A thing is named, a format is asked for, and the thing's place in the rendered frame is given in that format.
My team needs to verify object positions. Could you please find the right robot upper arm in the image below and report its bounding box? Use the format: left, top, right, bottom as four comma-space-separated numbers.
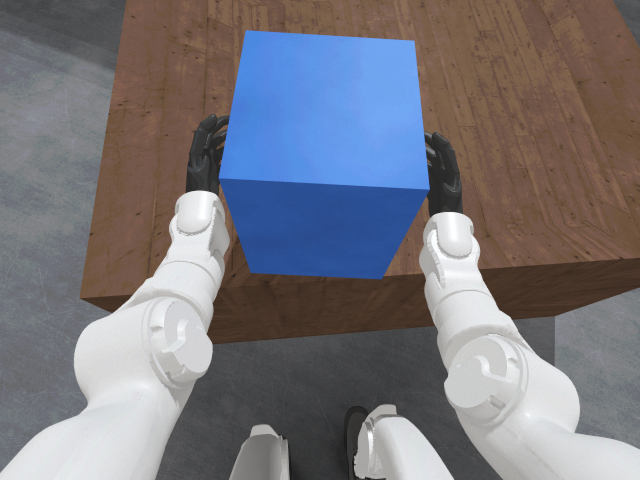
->
444, 335, 640, 480

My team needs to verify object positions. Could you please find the left robot upper arm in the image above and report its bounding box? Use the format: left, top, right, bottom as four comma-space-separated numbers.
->
0, 296, 213, 480

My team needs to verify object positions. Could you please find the robot left hand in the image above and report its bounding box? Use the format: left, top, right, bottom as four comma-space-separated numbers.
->
185, 113, 230, 197

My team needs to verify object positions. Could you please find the left robot shin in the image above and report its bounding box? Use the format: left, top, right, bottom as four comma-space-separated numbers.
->
241, 424, 278, 448

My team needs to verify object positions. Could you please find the robot shin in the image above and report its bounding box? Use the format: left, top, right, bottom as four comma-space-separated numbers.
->
354, 404, 397, 479
241, 424, 278, 448

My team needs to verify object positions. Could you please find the left robot forearm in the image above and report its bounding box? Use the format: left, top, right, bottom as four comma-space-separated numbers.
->
74, 191, 230, 391

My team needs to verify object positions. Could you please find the right robot forearm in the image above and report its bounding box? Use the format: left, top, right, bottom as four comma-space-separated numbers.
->
419, 212, 539, 373

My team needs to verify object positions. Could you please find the robot right hand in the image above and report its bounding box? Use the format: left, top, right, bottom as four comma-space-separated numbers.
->
424, 131, 463, 218

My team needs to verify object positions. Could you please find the carton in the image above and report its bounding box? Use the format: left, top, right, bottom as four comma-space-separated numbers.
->
219, 30, 430, 279

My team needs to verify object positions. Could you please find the pedestal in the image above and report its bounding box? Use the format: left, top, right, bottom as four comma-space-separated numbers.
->
80, 0, 640, 344

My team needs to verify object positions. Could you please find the right robot shin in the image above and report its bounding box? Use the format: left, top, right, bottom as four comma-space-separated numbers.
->
354, 404, 397, 479

